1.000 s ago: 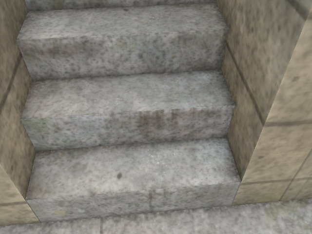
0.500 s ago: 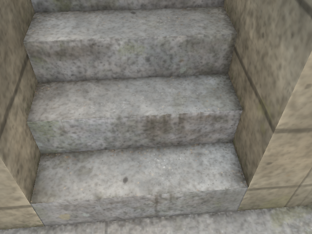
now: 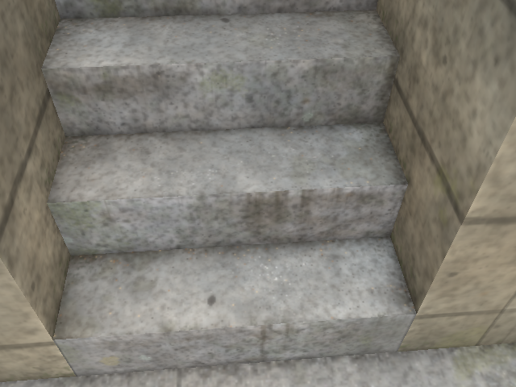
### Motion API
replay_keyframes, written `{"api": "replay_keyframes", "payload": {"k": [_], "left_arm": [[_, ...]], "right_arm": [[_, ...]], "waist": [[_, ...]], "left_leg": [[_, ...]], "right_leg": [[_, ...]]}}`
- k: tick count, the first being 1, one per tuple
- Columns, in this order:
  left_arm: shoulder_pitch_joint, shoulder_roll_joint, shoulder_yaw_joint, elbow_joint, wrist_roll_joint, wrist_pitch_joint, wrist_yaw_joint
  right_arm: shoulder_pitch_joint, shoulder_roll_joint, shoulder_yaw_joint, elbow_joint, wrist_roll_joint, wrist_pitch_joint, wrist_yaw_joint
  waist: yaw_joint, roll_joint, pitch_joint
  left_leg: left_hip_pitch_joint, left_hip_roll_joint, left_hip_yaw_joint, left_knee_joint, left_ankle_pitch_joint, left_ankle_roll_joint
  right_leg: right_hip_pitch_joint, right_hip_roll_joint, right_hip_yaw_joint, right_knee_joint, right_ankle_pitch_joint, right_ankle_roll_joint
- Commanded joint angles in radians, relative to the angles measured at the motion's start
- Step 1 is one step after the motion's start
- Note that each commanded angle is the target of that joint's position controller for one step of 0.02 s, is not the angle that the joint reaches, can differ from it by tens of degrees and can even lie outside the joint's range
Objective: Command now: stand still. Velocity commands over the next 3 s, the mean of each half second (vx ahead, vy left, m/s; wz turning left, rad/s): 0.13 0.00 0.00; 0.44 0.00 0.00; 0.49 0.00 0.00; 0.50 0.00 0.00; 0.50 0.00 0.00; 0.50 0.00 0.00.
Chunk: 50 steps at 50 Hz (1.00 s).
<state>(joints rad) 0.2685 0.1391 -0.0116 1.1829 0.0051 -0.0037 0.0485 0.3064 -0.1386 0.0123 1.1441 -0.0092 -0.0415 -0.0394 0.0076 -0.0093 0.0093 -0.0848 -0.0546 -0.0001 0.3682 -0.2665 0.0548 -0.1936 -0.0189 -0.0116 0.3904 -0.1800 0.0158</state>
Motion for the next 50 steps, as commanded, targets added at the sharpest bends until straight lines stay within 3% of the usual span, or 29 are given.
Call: {"api": "replay_keyframes", "payload": {"k": [1,2,10,12,13,14,16,17,19,22,23,25,26,27,28,29,30,31,32,33,35,37,41,44,45,47,48,49,50], "left_arm": [[0.058,0.066,0.008,-0.008,0.0,-0.003,0.003],[0.063,0.052,0.004,-0.006,0.007,0.0,-0.001],[0.067,0.056,0.003,-0.004,0.004,0.003,0.0],[0.063,0.055,0.003,-0.006,0.008,0.005,0.0],[0.053,0.062,0.008,-0.015,0.01,0.006,-0.002],[0.035,0.066,0.012,-0.029,0.016,0.009,-0.006],[-0.017,0.056,0.011,-0.073,0.036,0.006,-0.019],[-0.047,0.052,0.011,-0.097,0.039,-0.002,-0.026],[-0.1,0.077,0.024,-0.145,0.024,-0.027,-0.033],[-0.119,0.087,0.038,-0.188,0.012,-0.058,-0.048],[-0.137,0.1,0.045,-0.208,0.018,-0.067,-0.053],[-0.099,0.083,0.048,-0.219,0.009,-0.073,-0.06],[-0.024,0.072,0.05,-0.2,0.007,-0.075,-0.06],[0.09,0.088,0.064,-0.158,0.007,-0.08,-0.051],[0.242,0.143,0.088,-0.122,0.02,-0.091,-0.036],[0.399,0.277,0.121,-0.093,0.036,-0.09,-0.028],[0.346,0.235,0.113,-0.079,0.035,-0.079,-0.028],[0.211,0.194,0.101,-0.122,0.029,-0.08,-0.032],[0.125,0.157,0.091,-0.152,0.023,-0.088,-0.037],[0.092,0.141,0.082,-0.163,0.015,-0.097,-0.032],[0.119,0.113,0.067,-0.139,0.006,-0.118,-0.032],[0.167,0.117,0.069,-0.128,0.009,-0.136,-0.035],[0.185,0.111,0.067,-0.131,0.0,-0.147,-0.036],[0.154,0.131,0.074,-0.153,-0.006,-0.154,-0.038],[0.171,0.123,0.076,-0.145,0.004,-0.15,-0.031],[0.163,0.106,0.072,-0.14,-0.005,-0.156,-0.026],[0.142,0.106,0.067,-0.144,-0.002,-0.153,-0.015],[0.126,0.116,0.066,-0.158,0.006,-0.139,-0.011],[0.139,0.114,0.06,-0.163,0.0,-0.137,-0.009]], "right_arm": [[0.067,-0.078,-0.011,-0.01,0.0,-0.005,-0.002],[0.076,-0.055,-0.005,-0.008,0.004,-0.008,0.0],[0.087,-0.064,-0.008,-0.016,0.005,-0.015,0.0],[0.098,-0.071,-0.013,-0.017,0.002,-0.012,0.001],[0.108,-0.096,-0.025,-0.019,0.002,-0.007,0.002],[0.126,-0.124,-0.039,-0.022,0.002,0.0,0.004],[0.178,-0.157,-0.062,-0.023,-0.001,0.007,0.009],[0.197,-0.151,-0.067,-0.021,-0.002,0.006,0.009],[0.203,-0.159,-0.078,-0.023,-0.019,-0.004,0.006],[0.181,-0.161,-0.086,-0.034,-0.013,-0.03,0.005],[0.166,-0.174,-0.09,-0.042,-0.001,-0.036,0.0],[0.134,-0.178,-0.09,-0.048,-0.007,-0.043,0.004],[0.094,-0.177,-0.09,-0.059,0.001,-0.046,0.009],[0.077,-0.168,-0.085,-0.065,0.002,-0.052,0.016],[0.053,-0.135,-0.069,-0.077,0.003,-0.063,0.022],[0.049,-0.081,-0.052,-0.13,0.011,-0.066,0.028],[0.031,-0.127,-0.063,-0.133,-0.024,-0.062,0.039],[0.014,-0.118,-0.061,-0.135,-0.028,-0.058,0.052],[-0.004,-0.103,-0.056,-0.136,-0.023,-0.061,0.06],[-0.015,-0.092,-0.053,-0.138,-0.023,-0.057,0.06],[-0.013,-0.091,-0.051,-0.14,-0.041,-0.035,0.06],[-0.071,-0.099,-0.054,-0.161,-0.041,-0.027,0.058],[-0.269,-0.084,-0.042,-0.243,-0.034,-0.026,0.048],[-0.341,-0.082,-0.036,-0.279,-0.029,-0.026,0.041],[-0.263,-0.065,-0.035,-0.252,-0.033,-0.017,0.028],[-0.228,-0.091,-0.046,-0.247,-0.042,-0.022,0.011],[-0.187,-0.102,-0.056,-0.231,-0.043,-0.028,0.01],[-0.075,-0.108,-0.063,-0.184,-0.041,-0.048,0.011],[0.038,-0.142,-0.078,-0.147,-0.048,-0.064,0.008]], "waist": [[0.0,0.01,0.055],[0.006,0.009,0.056],[0.007,0.013,0.057],[-0.002,0.025,0.047],[-0.01,0.053,0.06],[-0.025,0.096,0.087],[-0.058,0.143,0.194],[-0.068,0.143,0.229],[-0.072,0.12,0.244],[-0.046,0.089,0.187],[-0.037,0.103,0.173],[-0.003,0.104,0.136],[0.043,0.085,0.111],[0.085,0.042,0.056],[0.159,-0.044,-0.022],[0.186,-0.305,-0.092],[0.114,-0.202,-0.039],[0.055,-0.081,0.042],[0.024,-0.012,0.071],[-0.002,0.009,0.08],[-0.027,-0.011,0.06],[-0.022,-0.029,0.051],[-0.005,-0.083,0.059],[-0.005,-0.098,0.05],[-0.025,-0.136,-0.002],[-0.065,-0.081,-0.011],[-0.086,-0.066,-0.045],[-0.104,-0.052,-0.085],[-0.137,-0.028,-0.125]], "left_leg": [[-0.091,0.138,-0.115,-0.081,0.191,0.006],[-0.094,0.14,-0.114,-0.075,0.195,0.006],[-0.086,0.142,-0.116,-0.069,0.225,0.006],[-0.082,0.126,-0.124,-0.098,0.026,0.018],[-0.088,0.125,-0.148,-0.117,-0.136,0.039],[-0.089,0.149,-0.205,-0.151,-0.319,0.072],[-0.092,0.274,-0.36,-0.238,-0.54,0.149],[-0.095,0.322,-0.412,-0.265,-0.54,0.18],[-0.029,0.36,-0.433,-0.282,-0.393,0.211],[0.056,0.328,-0.336,-0.247,-0.172,0.19],[0.059,0.315,-0.31,-0.233,-0.106,0.175],[0.005,0.287,-0.243,-0.184,-0.013,0.154],[-0.089,0.255,-0.188,-0.126,0.052,0.133],[-0.189,0.199,-0.128,-0.009,0.183,0.109],[-0.318,0.113,-0.038,0.219,0.227,0.066],[-0.535,-0.03,0.079,0.576,-0.101,0.007],[-0.604,0.028,-0.025,0.754,-0.242,0.032],[-0.624,0.091,-0.045,0.798,-0.139,0.048],[-0.587,0.127,-0.049,0.767,-0.041,0.046],[-0.545,0.15,-0.041,0.729,0.021,0.036],[-0.503,0.151,-0.007,0.696,0.069,0.011],[-0.54,0.143,0.012,0.64,0.114,0.003],[-0.52,0.113,0.064,0.397,0.196,-0.019],[-0.387,0.074,0.077,0.217,0.254,-0.009],[-0.313,0.068,0.081,0.272,0.237,0.004],[-0.27,0.062,0.061,0.262,0.208,0.034],[-0.238,0.038,0.071,0.218,0.172,0.055],[-0.157,-0.006,0.119,0.118,0.166,0.068],[0.024,0.035,0.084,0.09,0.221,0.086]], "right_leg": [[0.033,-0.081,0.077,-0.035,0.124,-0.026],[0.04,-0.083,0.08,-0.036,0.125,-0.027],[0.041,-0.085,0.08,-0.031,0.136,-0.029],[0.031,-0.059,0.061,-0.016,0.021,-0.033],[-0.003,-0.026,0.031,0.033,-0.081,-0.039],[-0.075,0.01,-0.006,0.105,-0.188,-0.042],[-0.254,0.023,-0.056,0.235,-0.249,-0.052],[-0.307,-0.007,-0.049,0.297,-0.236,-0.059],[-0.416,-0.046,-0.015,0.387,-0.257,-0.067],[-0.407,-0.054,-0.018,0.319,-0.208,-0.072],[-0.386,-0.051,-0.022,0.277,-0.182,-0.073],[-0.244,-0.016,-0.066,0.176,-0.139,-0.081],[-0.075,0.016,-0.099,0.095,-0.069,-0.085],[0.136,0.058,-0.119,0.058,-0.057,-0.087],[0.341,-0.038,0.024,-0.007,-0.135,-0.116],[0.474,-0.313,0.48,-0.193,-0.307,-0.218],[0.379,-0.359,0.624,-0.25,-0.359,-0.246],[0.272,-0.344,0.515,-0.241,-0.359,-0.237],[0.189,-0.303,0.408,-0.252,-0.24,-0.218],[0.132,-0.284,0.333,-0.28,-0.118,-0.206],[0.135,-0.227,0.192,-0.263,0.174,-0.19],[0.165,-0.199,0.107,-0.239,0.404,-0.186],[0.126,-0.158,0.031,-0.235,0.507,-0.183],[0.078,-0.147,0.003,-0.219,0.551,-0.162],[0.075,-0.167,-0.005,-0.173,0.553,-0.172],[0.078,-0.196,0.007,-0.071,0.701,-0.165],[0.121,-0.187,0.0,0.042,0.826,-0.161],[0.147,-0.137,-0.024,0.178,0.812,-0.149],[0.031,-0.104,-0.016,0.343,0.663,-0.135]]}}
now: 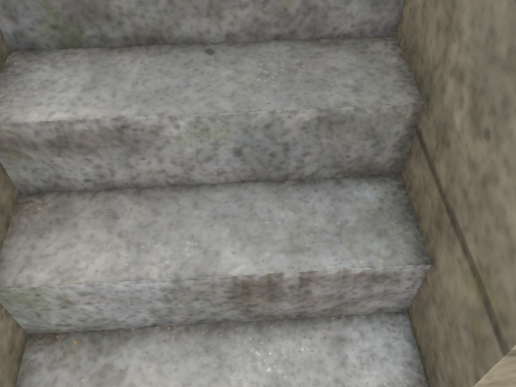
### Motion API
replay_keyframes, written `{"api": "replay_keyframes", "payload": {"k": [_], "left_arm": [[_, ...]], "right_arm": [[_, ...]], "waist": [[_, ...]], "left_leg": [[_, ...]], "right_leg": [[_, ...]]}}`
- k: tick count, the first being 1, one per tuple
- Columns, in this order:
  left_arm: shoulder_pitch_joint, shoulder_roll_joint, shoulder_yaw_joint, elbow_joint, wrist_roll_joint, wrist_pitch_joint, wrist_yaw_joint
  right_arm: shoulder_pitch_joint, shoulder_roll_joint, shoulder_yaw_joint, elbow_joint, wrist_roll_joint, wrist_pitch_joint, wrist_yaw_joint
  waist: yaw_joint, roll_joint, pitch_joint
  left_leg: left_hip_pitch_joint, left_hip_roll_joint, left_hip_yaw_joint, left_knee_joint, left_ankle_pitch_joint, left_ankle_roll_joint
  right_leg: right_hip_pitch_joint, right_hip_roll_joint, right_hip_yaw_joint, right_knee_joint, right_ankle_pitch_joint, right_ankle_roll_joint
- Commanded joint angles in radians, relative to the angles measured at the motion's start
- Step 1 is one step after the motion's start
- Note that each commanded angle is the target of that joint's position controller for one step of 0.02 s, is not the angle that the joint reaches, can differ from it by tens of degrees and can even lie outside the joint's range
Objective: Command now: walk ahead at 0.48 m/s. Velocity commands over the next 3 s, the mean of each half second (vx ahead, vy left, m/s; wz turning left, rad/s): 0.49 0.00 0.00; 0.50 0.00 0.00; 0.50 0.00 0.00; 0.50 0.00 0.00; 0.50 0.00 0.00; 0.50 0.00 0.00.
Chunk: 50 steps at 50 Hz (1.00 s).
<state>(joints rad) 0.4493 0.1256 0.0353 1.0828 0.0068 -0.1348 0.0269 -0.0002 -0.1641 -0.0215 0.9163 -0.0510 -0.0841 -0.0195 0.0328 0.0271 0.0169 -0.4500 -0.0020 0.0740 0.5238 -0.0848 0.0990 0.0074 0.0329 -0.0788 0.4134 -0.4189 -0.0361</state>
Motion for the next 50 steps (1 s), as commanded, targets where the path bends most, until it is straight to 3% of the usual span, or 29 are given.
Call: {"api": "replay_keyframes", "payload": {"k": [1,2,3,4,5,9,14,17,20,22,23,24,25,26,27,28,29,31,34,35,39,40,42,44,45,47,48,49,50], "left_arm": [[-0.01,0.075,-0.004,-0.089,-0.009,-0.003,0.017],[0.103,0.028,-0.007,-0.08,-0.025,0.016,0.017],[0.073,0.071,0.002,-0.065,0.016,0.034,0.021],[-0.026,0.09,0.013,-0.077,0.039,0.043,0.018],[-0.062,0.091,0.019,-0.085,0.041,0.046,0.011],[-0.053,0.043,0.018,-0.089,0.051,0.097,0.003],[-0.179,0.047,0.013,-0.151,0.069,0.123,0.011],[-0.179,0.02,-0.003,-0.16,0.051,0.12,0.012],[-0.26,0.026,-0.021,-0.21,0.044,0.1,0.016],[-0.181,0.035,-0.027,-0.22,0.015,0.077,0.032],[-0.043,0.051,-0.019,-0.181,0.006,0.057,0.045],[0.081,0.037,-0.021,-0.134,0.001,0.035,0.056],[0.136,0.016,-0.029,-0.096,-0.001,0.023,0.073],[0.118,0.071,-0.029,-0.095,0.009,0.022,0.081],[0.054,0.08,-0.036,-0.114,0.04,0.022,0.076],[-0.038,0.08,-0.03,-0.148,0.042,0.028,0.065],[-0.109,0.08,-0.03,-0.168,0.033,0.03,0.062],[-0.09,0.068,-0.037,-0.16,0.026,0.023,0.07],[0.033,0.105,-0.031,-0.116,0.017,0.022,0.085],[0.08,0.127,-0.024,-0.1,0.018,0.02,0.088],[0.121,0.138,-0.014,-0.084,0.004,0.006,0.089],[0.1,0.151,-0.005,-0.092,0.006,0.006,0.083],[0.158,0.187,0.019,-0.082,0.02,0.005,0.077],[0.154,0.184,0.029,-0.082,0.033,0.012,0.076],[0.147,0.162,0.032,-0.07,0.029,0.029,0.074],[0.072,0.174,0.035,-0.12,0.028,0.053,0.084],[-0.064,0.19,0.033,-0.191,-0.015,0.062,0.078],[-0.062,0.236,0.043,-0.212,-0.023,0.057,0.062],[-0.035,0.287,0.042,-0.22,-0.024,0.038,0.039]], "right_arm": [[0.474,-0.222,-0.073,0.094,-0.024,-0.032,-0.016],[0.464,-0.288,-0.096,0.109,-0.002,-0.012,-0.014],[0.37,-0.239,-0.086,0.079,0.015,-0.005,-0.008],[0.298,-0.153,-0.064,0.063,0.034,-0.011,-0.005],[0.258,-0.118,-0.049,0.064,0.038,-0.013,-0.003],[0.303,-0.097,-0.02,0.11,0.034,-0.033,-0.008],[0.399,-0.128,-0.011,0.13,0.034,-0.037,-0.023],[0.4,-0.134,-0.012,0.125,0.013,-0.026,-0.031],[0.314,-0.151,-0.014,0.101,0.018,-0.023,-0.041],[0.219,-0.177,-0.013,0.059,0.028,-0.01,-0.048],[0.195,-0.182,-0.02,0.054,0.04,-0.001,-0.041],[0.156,-0.16,-0.021,0.042,0.067,0.014,-0.035],[0.135,-0.098,-0.008,0.031,0.09,0.019,-0.028],[0.258,0.012,0.012,0.013,0.08,0.023,-0.008],[0.418,0.057,0.011,0.064,0.058,0.04,-0.013],[0.412,0.026,0.004,0.051,0.034,0.056,-0.017],[0.336,-0.002,-0.005,0.009,0.008,0.066,-0.024],[0.181,-0.019,-0.011,-0.077,-0.015,0.089,-0.031],[0.078,-0.006,-0.004,-0.181,-0.014,0.103,-0.014],[0.053,0.016,0.001,-0.209,-0.01,0.113,-0.021],[-0.099,0.04,0.013,-0.353,-0.017,0.132,-0.012],[-0.121,0.025,0.01,-0.383,-0.001,0.122,-0.01],[-0.185,0.044,0.012,-0.451,-0.001,0.111,-0.02],[-0.279,0.062,0.021,-0.531,0.01,0.089,-0.018],[-0.329,0.099,0.048,-0.6,0.005,0.081,-0.009],[-0.365,0.128,0.068,-0.681,0.015,0.079,0.009],[-0.281,0.153,0.098,-0.685,0.046,0.075,0.025],[-0.166,0.111,0.073,-0.642,0.075,0.084,-0.002],[0.07,0.027,0.022,-0.521,0.054,0.101,-0.02]], "waist": [[-0.182,0.065,-0.207],[-0.106,0.25,-0.298],[-0.072,0.078,-0.224],[-0.069,0.004,-0.111],[-0.036,-0.025,-0.035],[0.018,0.021,-0.021],[-0.011,0.043,-0.032],[-0.006,0.083,-0.062],[0.003,0.06,0.005],[0.046,0.085,-0.041],[0.097,0.074,-0.124],[0.146,0.03,-0.147],[0.143,0.056,-0.141],[0.015,-0.269,-0.176],[-0.069,-0.199,-0.186],[-0.089,-0.137,-0.138],[-0.097,-0.121,-0.049],[-0.065,-0.118,0.016],[-0.025,-0.05,0.001],[-0.008,-0.109,-0.016],[0.012,-0.162,0.013],[0.011,-0.176,0.03],[0.052,-0.239,0.022],[0.063,-0.209,0.042],[0.051,-0.174,0.037],[0.028,-0.161,0.021],[-0.027,-0.123,0.011],[-0.035,-0.193,-0.091],[-0.106,-0.146,-0.254]], "left_leg": [[0.605,0.24,-0.263,-0.046,0.314,0.125],[0.669,0.42,-0.606,-0.192,0.407,0.3],[0.538,0.403,-0.599,-0.244,0.113,0.285],[0.396,0.355,-0.516,-0.288,-0.105,0.245],[0.278,0.309,-0.426,-0.325,-0.149,0.196],[0.118,0.222,-0.24,-0.273,0.118,0.157],[0.186,0.226,-0.234,-0.264,0.119,0.192],[0.2,0.221,-0.215,-0.248,0.061,0.195],[0.189,0.22,-0.176,-0.259,0.172,0.155],[0.217,0.213,-0.141,-0.172,0.702,0.175],[0.31,0.206,-0.126,-0.023,0.961,0.187],[0.356,0.145,-0.058,0.185,0.994,0.15],[0.268,0.082,-0.057,0.359,0.665,0.08],[0.022,-0.052,-0.056,0.608,-0.227,-0.024],[0.011,-0.087,-0.21,0.924,-0.321,-0.037],[-0.059,-0.067,-0.194,1.086,-0.299,-0.047],[-0.162,-0.05,-0.162,1.198,-0.283,-0.051],[-0.319,-0.06,-0.177,1.374,-0.271,-0.049],[-0.489,-0.075,-0.188,1.388,-0.253,-0.049],[-0.546,-0.083,-0.168,1.475,-0.305,-0.05],[-0.733,-0.021,-0.165,1.509,-0.372,-0.062],[-0.757,-0.004,-0.129,1.466,-0.41,-0.073],[-0.995,0.028,-0.13,1.658,-0.543,-0.052],[-1.106,0.078,-0.151,1.665,-0.603,-0.037],[-1.071,0.123,-0.163,1.527,-0.629,-0.016],[-0.892,0.157,-0.096,1.341,-0.531,-0.005],[-0.385,0.131,-0.026,0.886,-0.578,0.031],[-0.058,0.031,0.045,0.863,-0.529,0.02],[0.116,-0.082,0.159,0.945,-0.54,0.019]], "right_leg": [[-0.388,-0.075,0.002,0.638,0.457,-0.059],[-0.589,0.047,-0.004,0.977,-0.101,-0.032],[-0.628,-0.042,0.086,1.063,-0.048,-0.046],[-0.667,-0.064,0.084,1.106,0.027,-0.041],[-0.659,-0.09,0.094,1.063,0.092,-0.039],[-0.641,-0.06,0.049,1.172,0.157,-0.032],[-0.781,-0.08,0.034,1.126,0.217,-0.002],[-0.734,-0.083,0.012,1.063,0.19,0.003],[-0.625,-0.115,0.023,0.737,0.155,-0.009],[-0.404,-0.078,0.013,0.429,0.13,-0.026],[-0.297,-0.064,0.014,0.267,0.243,-0.042],[-0.198,-0.02,-0.054,-0.06,0.495,-0.033],[-0.09,-0.02,-0.065,-0.21,0.724,-0.017],[0.085,-0.321,0.287,-0.122,1.332,-0.099],[-0.018,-0.439,0.393,-0.076,1.47,-0.233],[-0.12,-0.439,0.367,-0.119,1.143,-0.299],[-0.181,-0.412,0.327,-0.163,0.871,-0.287],[-0.188,-0.365,0.242,-0.178,0.762,-0.243],[-0.05,-0.317,0.169,-0.155,0.653,-0.183],[-0.003,-0.328,0.183,-0.169,0.627,-0.196],[0.047,-0.345,0.199,-0.255,0.328,-0.212],[0.04,-0.33,0.192,-0.279,0.289,-0.213],[0.185,-0.388,0.254,-0.292,0.188,-0.23],[0.186,-0.407,0.262,-0.33,0.028,-0.208],[0.11,-0.353,0.222,-0.329,-0.021,-0.159],[-0.012,-0.336,0.162,-0.481,0.01,-0.15],[-0.325,-0.292,0.058,-0.642,0.237,-0.168],[-0.37,-0.286,0.032,-0.629,0.679,-0.219],[-0.227,-0.287,-0.039,-0.408,1.555,-0.213]]}}
Over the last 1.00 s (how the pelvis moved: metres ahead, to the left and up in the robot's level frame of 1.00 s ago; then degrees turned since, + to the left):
0.28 -0.04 -0.02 0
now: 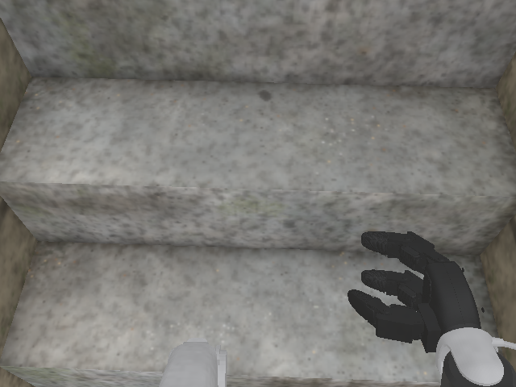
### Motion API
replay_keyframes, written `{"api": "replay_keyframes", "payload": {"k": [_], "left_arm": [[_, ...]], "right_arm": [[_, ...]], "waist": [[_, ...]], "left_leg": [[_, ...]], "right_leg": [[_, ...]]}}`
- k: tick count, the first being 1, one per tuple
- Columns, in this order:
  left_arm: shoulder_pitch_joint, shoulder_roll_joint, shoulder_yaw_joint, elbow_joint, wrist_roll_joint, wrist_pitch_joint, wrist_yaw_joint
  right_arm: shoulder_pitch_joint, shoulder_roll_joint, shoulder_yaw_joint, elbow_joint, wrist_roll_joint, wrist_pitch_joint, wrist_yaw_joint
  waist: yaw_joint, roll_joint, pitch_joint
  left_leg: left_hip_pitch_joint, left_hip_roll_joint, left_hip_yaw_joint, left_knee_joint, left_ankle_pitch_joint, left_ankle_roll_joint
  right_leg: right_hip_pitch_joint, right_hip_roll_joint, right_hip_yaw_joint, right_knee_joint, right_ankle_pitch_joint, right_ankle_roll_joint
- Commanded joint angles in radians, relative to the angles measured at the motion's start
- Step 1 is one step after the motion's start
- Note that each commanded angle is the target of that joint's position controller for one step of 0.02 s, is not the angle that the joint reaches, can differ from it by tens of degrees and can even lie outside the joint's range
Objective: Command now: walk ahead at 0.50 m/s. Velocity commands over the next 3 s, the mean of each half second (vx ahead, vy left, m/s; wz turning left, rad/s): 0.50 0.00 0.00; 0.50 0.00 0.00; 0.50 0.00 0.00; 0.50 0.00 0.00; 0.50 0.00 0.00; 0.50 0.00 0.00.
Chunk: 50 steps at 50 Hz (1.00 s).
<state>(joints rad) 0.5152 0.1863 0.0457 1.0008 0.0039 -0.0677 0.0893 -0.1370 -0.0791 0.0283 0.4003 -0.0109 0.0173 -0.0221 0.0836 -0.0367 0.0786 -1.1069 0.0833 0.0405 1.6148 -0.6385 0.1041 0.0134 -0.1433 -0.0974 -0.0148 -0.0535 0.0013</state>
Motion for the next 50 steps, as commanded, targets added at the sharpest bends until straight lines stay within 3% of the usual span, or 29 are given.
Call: {"api": "replay_keyframes", "payload": {"k": [1,2,3,4,5,7,9,14,16,18,21,22,26,28,29,30,31,32,33,34,35,36,37,40,43,45,47,48,50], "left_arm": [[-0.173,0.298,0.054,-0.159,-0.032,-0.04,-0.05],[-0.241,0.339,0.076,-0.199,-0.079,-0.053,-0.086],[-0.272,0.262,0.067,-0.268,-0.066,-0.056,-0.124],[-0.331,0.153,0.061,-0.289,0.018,-0.037,-0.142],[-0.291,-0.048,0.028,-0.326,0.073,-0.026,-0.125],[-0.268,-0.143,-0.008,-0.378,0.086,0.003,-0.095],[-0.204,-0.141,-0.027,-0.339,0.078,0.021,-0.078],[-0.381,-0.105,-0.041,-0.342,0.013,0.045,-0.041],[-0.359,-0.117,-0.041,-0.312,0.017,0.053,-0.026],[-0.499,-0.184,-0.071,-0.377,0.014,0.05,-0.01],[-0.629,-0.139,-0.076,-0.419,0.007,0.053,-0.025],[-0.671,-0.14,-0.077,-0.429,0.0,0.073,-0.035],[-0.762,-0.144,-0.103,-0.479,0.008,0.123,-0.061],[-0.777,-0.173,-0.122,-0.481,0.016,0.128,-0.068],[-0.709,-0.152,-0.122,-0.435,-0.03,0.109,-0.074],[-0.634,-0.124,-0.115,-0.388,-0.055,0.103,-0.064],[-0.437,-0.055,-0.086,-0.335,-0.053,0.118,-0.055],[-0.269,0.012,-0.056,-0.295,-0.032,0.124,-0.058],[-0.172,0.073,-0.026,-0.241,0.005,0.116,-0.056],[-0.065,0.146,0.013,-0.224,0.056,0.127,-0.039],[-0.116,0.149,0.032,-0.162,0.039,0.133,-0.026],[-0.237,0.106,0.032,-0.159,0.02,0.106,-0.035],[-0.289,0.069,0.029,-0.133,0.004,0.065,-0.032],[-0.237,-0.043,0.004,-0.012,0.044,-0.014,-0.056],[-0.121,-0.032,-0.013,0.048,0.007,-0.054,-0.083],[-0.12,0.017,-0.016,0.037,-0.002,-0.087,-0.094],[-0.112,0.066,0.002,0.033,-0.007,-0.091,-0.104],[-0.1,0.071,0.006,0.03,-0.002,-0.092,-0.095],[-0.112,0.129,0.038,-0.014,-0.022,-0.059,-0.063]], "right_arm": [[0.462,-0.085,-0.045,0.067,-0.003,0.009,-0.02],[0.515,-0.138,-0.061,0.084,-0.025,0.002,-0.025],[0.516,-0.247,-0.092,0.1,-0.044,0.004,-0.043],[0.517,-0.336,-0.132,0.148,-0.036,0.032,-0.06],[0.397,-0.326,-0.129,0.139,-0.005,0.03,-0.062],[0.197,-0.205,-0.088,0.22,-0.028,0.016,-0.038],[0.268,-0.08,-0.053,0.37,-0.047,-0.038,-0.014],[0.48,-0.109,-0.067,0.538,-0.02,-0.133,0.018],[0.565,-0.109,-0.068,0.585,0.0,-0.144,0.011],[0.654,-0.148,-0.075,0.625,-0.015,-0.16,0.021],[0.697,-0.105,-0.064,0.647,-0.007,-0.164,0.008],[0.707,-0.103,-0.058,0.644,0.019,-0.166,0.002],[0.81,-0.198,-0.092,0.678,0.046,-0.154,-0.057],[0.892,-0.146,-0.095,0.74,0.032,-0.126,-0.076],[0.783,-0.113,-0.074,0.694,0.046,-0.131,-0.076],[0.826,-0.159,-0.072,0.676,0.041,-0.14,-0.079],[0.812,-0.247,-0.087,0.664,0.043,-0.171,-0.063],[0.762,-0.32,-0.11,0.629,0.081,-0.207,-0.022],[0.759,-0.321,-0.113,0.583,0.097,-0.227,0.019],[0.654,-0.295,-0.115,0.534,0.077,-0.231,0.056],[0.514,-0.217,-0.124,0.492,0.011,-0.218,0.066],[0.437,-0.107,-0.104,0.391,-0.037,-0.196,0.053],[0.328,-0.043,-0.09,0.305,-0.052,-0.179,0.024],[0.395,0.087,-0.022,0.241,-0.025,-0.135,-0.014],[0.304,0.096,-0.003,0.2,0.03,-0.085,-0.034],[0.182,0.068,0.001,0.131,0.044,-0.066,-0.05],[0.059,0.048,0.005,0.042,0.026,-0.053,-0.048],[0.002,0.025,0.002,0.019,0.001,-0.053,-0.048],[-0.045,0.027,0.018,0.03,0.034,-0.039,-0.027]], "waist": [[-0.27,-0.188,-0.478],[-0.318,-0.116,-0.558],[-0.297,0.255,-0.54],[-0.303,0.435,-0.502],[-0.206,0.388,-0.391],[-0.007,0.235,-0.103],[0.042,0.133,-0.004],[-0.039,0.094,0.012],[-0.068,0.07,-0.003],[-0.11,0.117,0.028],[-0.122,0.02,0.062],[-0.128,0.024,0.074],[-0.172,0.171,-0.019],[-0.211,0.176,-0.069],[-0.143,0.181,-0.1],[-0.116,0.214,-0.254],[-0.008,0.287,-0.352],[0.077,0.334,-0.462],[0.095,0.236,-0.523],[0.164,0.061,-0.486],[0.118,-0.077,-0.427],[0.025,0.026,-0.293],[-0.036,0.111,-0.147],[-0.152,0.136,0.018],[-0.153,0.087,0.102],[-0.154,0.063,0.132],[-0.167,0.063,0.133],[-0.136,0.023,0.086],[-0.124,-0.085,-0.084]], "left_leg": [[0.834,-0.187,0.099,-0.269,0.058,0.048],[0.838,-0.181,-0.104,-0.524,0.064,0.05],[0.928,0.034,-0.593,-0.926,-0.221,0.096],[0.899,0.153,-1.041,-1.307,-0.521,0.074],[0.789,0.224,-1.053,-1.373,-0.481,-0.029],[0.549,0.16,-0.693,-1.143,-0.309,-0.09],[0.48,0.069,-0.347,-1.021,0.0,-0.066],[0.599,0.085,-0.183,-1.18,0.449,-0.044],[0.723,0.115,-0.233,-1.192,0.436,-0.012],[0.931,0.182,-0.27,-1.275,0.399,-0.008],[0.885,0.132,-0.204,-1.342,0.33,-0.057],[0.864,0.111,-0.212,-1.373,0.292,-0.05],[1.087,0.136,-0.23,-1.605,0.503,0.034],[1.265,0.133,-0.122,-1.616,0.82,0.061],[1.127,0.092,0.02,-1.542,1.465,0.035],[1.102,0.155,-0.009,-1.387,2.166,0.058],[1.153,0.226,-0.023,-1.184,2.453,0.062],[1.16,0.239,-0.032,-0.988,2.477,0.084],[0.878,0.148,-0.066,-0.765,2.253,0.082],[0.693,-0.039,-0.075,-0.395,1.646,0.048],[0.522,-0.213,-0.162,0.095,0.717,0.032],[0.369,-0.201,-0.263,0.46,0.621,0.012],[0.246,-0.195,-0.27,0.572,0.652,0.024],[-0.05,-0.198,-0.275,0.804,0.5,0.058],[-0.25,-0.205,-0.223,0.881,0.388,0.052],[-0.292,-0.196,-0.172,0.853,0.373,0.031],[-0.194,-0.152,-0.096,0.498,0.337,0.027],[-0.127,-0.139,-0.04,0.37,0.388,0.021],[0.292,-0.064,0.178,-0.067,0.388,0.04]], "right_leg": [[-0.078,-0.164,-0.024,0.358,1.628,-0.236],[-0.065,-0.117,0.03,0.642,1.554,-0.202],[-0.364,0.016,0.083,0.971,0.903,-0.153],[-0.631,0.217,0.295,1.459,0.053,-0.13],[-0.806,0.289,0.518,1.913,-0.009,-0.089],[-1.017,0.243,0.364,2.087,0.086,-0.087],[-1.046,0.264,0.305,2.152,0.09,-0.092],[-1.161,0.298,0.21,2.068,0.128,-0.069],[-1.309,0.304,0.226,2.296,0.105,-0.061],[-1.622,0.299,0.249,2.592,-0.088,-0.095],[-1.573,0.27,0.191,2.362,-0.076,-0.081],[-1.559,0.259,0.142,2.276,-0.082,-0.07],[-1.447,0.138,-0.096,1.924,-0.27,-0.082],[-1.335,0.108,-0.148,1.703,-0.336,-0.125],[-0.968,0.164,-0.217,1.38,-0.387,-0.159],[-0.688,0.266,-0.252,1.352,-0.498,-0.175],[-0.525,0.282,-0.186,1.296,-0.511,-0.2],[-0.35,0.298,-0.086,1.152,-0.54,-0.221],[-0.127,0.184,0.232,1.043,-0.623,-0.301],[-0.129,-0.012,0.744,0.644,-0.907,-0.417],[-0.203,-0.1,1.151,0.301,-1.03,-0.477],[-0.356,-0.122,1.114,0.295,-1.003,-0.421],[-0.472,-0.126,0.97,0.344,-0.933,-0.356],[-0.525,-0.088,0.528,0.396,-0.433,-0.245],[-0.483,-0.08,0.302,0.305,-0.205,-0.196],[-0.532,-0.055,0.217,0.233,-0.181,-0.168],[-0.571,0.005,0.08,0.147,-0.127,-0.13],[-0.551,0.032,0.076,0.109,-0.075,-0.147],[-0.482,0.052,-0.014,-0.062,0.209,-0.191]]}}
Over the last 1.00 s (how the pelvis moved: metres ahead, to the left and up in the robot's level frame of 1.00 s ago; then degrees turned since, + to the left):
0.24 0.05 0.03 3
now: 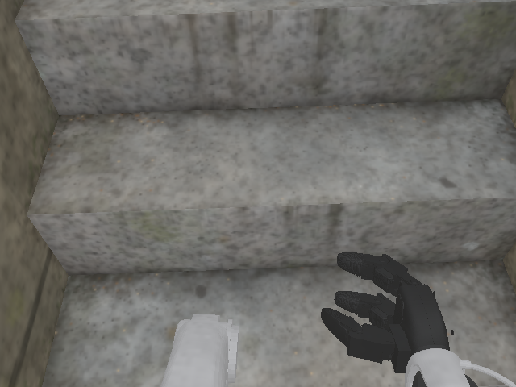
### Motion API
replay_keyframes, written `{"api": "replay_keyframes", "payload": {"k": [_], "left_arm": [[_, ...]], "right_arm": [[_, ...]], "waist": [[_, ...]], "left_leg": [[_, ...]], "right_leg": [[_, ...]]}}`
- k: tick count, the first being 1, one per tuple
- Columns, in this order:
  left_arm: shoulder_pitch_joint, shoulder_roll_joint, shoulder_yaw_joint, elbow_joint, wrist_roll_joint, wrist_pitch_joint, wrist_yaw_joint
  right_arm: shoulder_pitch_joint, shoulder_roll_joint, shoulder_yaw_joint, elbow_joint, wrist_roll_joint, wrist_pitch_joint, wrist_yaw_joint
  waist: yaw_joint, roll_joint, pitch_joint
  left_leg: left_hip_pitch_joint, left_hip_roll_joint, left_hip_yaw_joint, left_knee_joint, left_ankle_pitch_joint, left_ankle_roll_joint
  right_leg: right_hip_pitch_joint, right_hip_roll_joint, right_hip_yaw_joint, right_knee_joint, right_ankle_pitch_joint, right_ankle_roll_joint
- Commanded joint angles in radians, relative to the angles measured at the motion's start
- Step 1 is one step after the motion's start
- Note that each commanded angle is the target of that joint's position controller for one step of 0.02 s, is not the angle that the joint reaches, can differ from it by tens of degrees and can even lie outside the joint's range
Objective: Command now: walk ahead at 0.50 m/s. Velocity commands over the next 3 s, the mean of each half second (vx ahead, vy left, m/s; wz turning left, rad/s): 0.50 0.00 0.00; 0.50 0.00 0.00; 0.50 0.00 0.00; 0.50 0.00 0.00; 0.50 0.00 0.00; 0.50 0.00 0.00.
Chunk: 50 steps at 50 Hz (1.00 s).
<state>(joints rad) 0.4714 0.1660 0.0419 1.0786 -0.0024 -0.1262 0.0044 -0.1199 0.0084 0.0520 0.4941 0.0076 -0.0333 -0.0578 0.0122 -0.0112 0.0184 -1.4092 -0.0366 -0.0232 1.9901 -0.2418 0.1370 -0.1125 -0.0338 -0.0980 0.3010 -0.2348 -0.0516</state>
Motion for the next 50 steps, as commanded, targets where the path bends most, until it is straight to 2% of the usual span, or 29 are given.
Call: {"api": "replay_keyframes", "payload": {"k": [1,2,3,4,5,6,7,9,11,13,16,20,23,25,26,27,28,29,30,31,33,34,38,41,43,45,47,49,50], "left_arm": [[-0.033,0.15,0.038,-0.121,-0.034,-0.004,0.035],[-0.018,0.261,0.065,-0.155,-0.02,-0.03,0.044],[-0.08,0.318,0.084,-0.186,-0.021,-0.049,0.021],[-0.11,0.301,0.095,-0.198,-0.051,-0.067,-0.019],[-0.093,0.241,0.085,-0.24,-0.03,-0.084,-0.048],[-0.153,0.139,0.073,-0.325,-0.026,-0.075,-0.092],[-0.191,0.028,0.063,-0.357,0.034,-0.052,-0.091],[-0.244,-0.123,0.009,-0.447,0.08,-0.011,-0.05],[-0.246,-0.122,-0.016,-0.468,0.09,0.012,-0.029],[-0.236,-0.105,-0.026,-0.477,0.068,0.047,-0.009],[-0.419,-0.121,-0.049,-0.545,0.023,0.087,0.008],[-0.599,-0.114,-0.078,-0.672,0.034,0.117,0.03],[-0.72,-0.113,-0.099,-0.715,-0.006,0.151,0.004],[-0.527,-0.082,-0.083,-0.609,-0.03,0.158,0.032],[-0.316,-0.021,-0.056,-0.545,-0.036,0.165,0.045],[-0.308,0.061,-0.034,-0.522,-0.017,0.153,0.031],[-0.21,0.088,-0.018,-0.513,0.016,0.131,0.022],[-0.17,0.146,0.017,-0.448,0.059,0.127,0.039],[-0.144,0.187,0.054,-0.423,0.085,0.152,0.048],[-0.227,0.136,0.057,-0.401,0.055,0.136,0.032],[-0.274,0.095,0.05,-0.314,0.047,0.078,0.025],[-0.205,0.004,0.022,-0.242,0.045,0.055,0.031],[-0.048,-0.023,-0.008,-0.148,0.027,0.014,0.011],[-0.042,0.078,-0.005,-0.13,0.02,-0.019,0.009],[-0.024,0.12,0.014,-0.121,-0.028,-0.015,0.042],[0.029,0.127,0.015,-0.12,-0.023,0.001,0.069],[0.005,0.185,0.032,-0.175,-0.061,-0.025,0.088],[-0.074,0.339,0.077,-0.231,-0.087,-0.074,0.062],[-0.084,0.33,0.083,-0.25,-0.099,-0.094,0.026]], "right_arm": [[-0.038,-0.103,-0.021,-0.01,0.037,0.008,0.003],[0.125,-0.072,-0.02,0.031,0.04,0.008,-0.016],[0.338,-0.15,-0.041,0.096,0.029,0.018,-0.015],[0.409,-0.208,-0.067,0.107,0.001,0.016,-0.008],[0.454,-0.316,-0.11,0.137,-0.036,0.015,0.004],[0.489,-0.418,-0.155,0.188,-0.045,0.034,-0.009],[0.37,-0.377,-0.171,0.184,-0.026,0.038,-0.008],[0.328,-0.283,-0.151,0.266,-0.031,-0.003,0.011],[0.401,-0.221,-0.138,0.365,-0.048,-0.055,0.023],[0.446,-0.19,-0.123,0.395,-0.032,-0.085,0.031],[0.57,-0.211,-0.106,0.438,-0.038,-0.112,0.019],[0.596,-0.304,-0.12,0.45,-0.019,-0.129,0.018],[0.67,-0.325,-0.141,0.46,0.007,-0.096,-0.018],[0.636,-0.391,-0.155,0.412,0.023,-0.132,-0.034],[0.568,-0.459,-0.173,0.383,0.032,-0.159,-0.025],[0.615,-0.474,-0.18,0.378,0.06,-0.173,0.005],[0.57,-0.484,-0.19,0.36,0.074,-0.193,0.041],[0.589,-0.389,-0.169,0.313,0.049,-0.199,0.078],[0.526,-0.34,-0.179,0.283,0.008,-0.168,0.1],[0.412,-0.217,-0.158,0.195,-0.052,-0.145,0.085],[0.298,-0.102,-0.108,0.083,-0.062,-0.123,0.047],[0.303,-0.052,-0.079,0.081,-0.05,-0.107,0.031],[0.249,-0.015,-0.03,0.05,0.0,-0.05,0.001],[0.069,-0.038,-0.014,-0.041,0.01,-0.02,-0.016],[-0.004,-0.083,-0.01,-0.099,0.007,0.002,-0.009],[-0.004,-0.081,-0.012,-0.032,0.005,0.027,0.011],[0.089,-0.104,-0.009,0.007,0.019,0.024,0.005],[0.329,-0.201,-0.045,0.09,0.004,0.062,0.009],[0.393,-0.258,-0.065,0.114,-0.02,0.059,0.028]], "waist": [[-0.027,-0.106,-0.157],[-0.051,-0.228,-0.266],[-0.145,-0.305,-0.413],[-0.181,-0.293,-0.485],[-0.185,-0.136,-0.535],[-0.178,0.203,-0.476],[-0.132,0.174,-0.352],[-0.026,-0.016,-0.101],[0.012,-0.03,-0.03],[0.027,0.004,0.008],[0.007,0.033,0.079],[0.031,0.06,0.094],[-0.044,0.125,-0.04],[0.029,0.185,-0.238],[0.134,0.242,-0.373],[0.112,0.175,-0.488],[0.168,0.23,-0.542],[0.121,0.166,-0.481],[0.14,-0.13,-0.449],[0.09,0.002,-0.318],[-0.006,0.07,-0.002],[-0.026,0.087,0.077],[-0.038,0.01,0.145],[-0.043,-0.011,0.186],[-0.046,-0.084,0.119],[-0.007,-0.102,-0.044],[-0.063,-0.171,-0.223],[-0.19,-0.26,-0.468],[-0.217,-0.216,-0.505]], "left_leg": [[0.813,-0.05,0.326,-0.54,-0.099,-0.005],[0.844,-0.046,0.299,-0.544,-0.195,-0.005],[0.921,-0.042,0.196,-0.662,-0.264,0.015],[1.017,-0.068,0.134,-0.908,-0.274,0.019],[1.16,0.017,-0.121,-1.101,-0.408,0.056],[1.246,0.277,-0.762,-1.541,-0.737,0.173],[1.151,0.308,-1.015,-1.726,-0.882,0.154],[1.016,0.267,-0.721,-1.561,-0.676,0.073],[1.061,0.194,-0.423,-1.524,-0.313,0.039],[1.126,0.197,-0.286,-1.537,-0.067,0.035],[1.08,0.209,-0.188,-1.662,0.112,0.016],[1.077,0.172,-0.081,-1.815,0.05,-0.033],[1.123,0.169,-0.019,-2.067,0.513,0.034],[1.259,0.243,0.045,-1.821,1.759,0.037],[1.356,0.298,0.028,-1.624,2.004,0.052],[1.404,0.282,0.012,-1.441,2.118,0.03],[1.457,0.265,-0.021,-1.216,1.833,0.036],[1.144,0.153,-0.062,-0.976,1.232,0.017],[0.847,-0.084,-0.162,-0.467,0.278,-0.032],[0.652,-0.102,-0.325,-0.025,0.172,-0.052],[0.351,-0.104,-0.265,0.195,0.211,-0.013],[0.248,-0.118,-0.26,0.293,0.155,-0.002],[-0.01,-0.123,-0.177,0.423,-0.013,-0.013],[-0.043,-0.105,-0.045,0.307,-0.084,-0.042],[0.165,-0.008,0.078,-0.034,-0.064,-0.026],[0.313,0.019,0.241,-0.081,-0.039,-0.004],[0.779,-0.052,0.3,-0.512,-0.129,0.025],[1.046,-0.084,0.138,-0.746,-0.199,0.009],[1.162,-0.11,0.104,-1.038,-0.172,0.017]], "right_leg": [[-0.273,-0.057,-0.031,-0.247,1.193,-0.148],[-0.09,-0.143,-0.002,-0.115,1.762,-0.185],[0.098,-0.19,0.007,0.124,1.944,-0.205],[0.161,-0.185,0.03,0.343,1.936,-0.173],[0.039,-0.133,0.078,0.632,1.629,-0.134],[-0.394,0.113,0.1,1.052,0.489,-0.074],[-0.645,0.178,0.279,1.595,0.194,-0.049],[-0.925,0.158,0.319,1.864,0.198,-0.103],[-1.048,0.167,0.342,1.933,0.115,-0.135],[-1.168,0.159,0.33,1.98,0.035,-0.11],[-1.294,0.152,0.211,2.064,-0.069,-0.081],[-1.332,0.035,0.081,1.808,-0.172,-0.083],[-0.871,-0.002,-0.14,1.286,-0.178,-0.1],[-0.528,0.11,-0.182,1.122,-0.24,-0.129],[-0.378,0.127,-0.083,1.023,-0.273,-0.136],[-0.252,0.161,-0.066,0.903,-0.294,-0.15],[-0.128,0.135,0.071,0.6,-0.204,-0.131],[-0.04,-0.041,0.497,0.374,-0.46,-0.2],[-0.021,-0.22,1.082,0.034,-0.689,-0.295],[-0.138,-0.239,1.085,0.027,-0.767,-0.237],[-0.304,-0.198,0.739,0.098,-0.545,-0.146],[-0.323,-0.143,0.571,0.154,-0.298,-0.159],[-0.242,-0.138,0.291,0.052,0.121,-0.05],[-0.331,-0.08,0.184,-0.075,0.175,0.013],[-0.344,-0.078,0.134,-0.228,0.343,-0.003],[-0.138,-0.101,0.092,-0.292,0.661,-0.061],[-0.106,-0.105,0.017,-0.109,1.831,-0.059],[0.094,-0.2,0.117,0.185,2.127,-0.094],[0.141,-0.18,0.126,0.401,1.994,-0.08]]}}
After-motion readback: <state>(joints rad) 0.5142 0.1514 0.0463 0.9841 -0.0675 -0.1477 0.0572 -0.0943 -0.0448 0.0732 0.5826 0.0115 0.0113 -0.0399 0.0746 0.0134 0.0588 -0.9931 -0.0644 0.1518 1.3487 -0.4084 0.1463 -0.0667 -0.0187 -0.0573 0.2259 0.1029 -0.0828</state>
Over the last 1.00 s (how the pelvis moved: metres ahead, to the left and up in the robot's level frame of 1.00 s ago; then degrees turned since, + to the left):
0.45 0.10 0.40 1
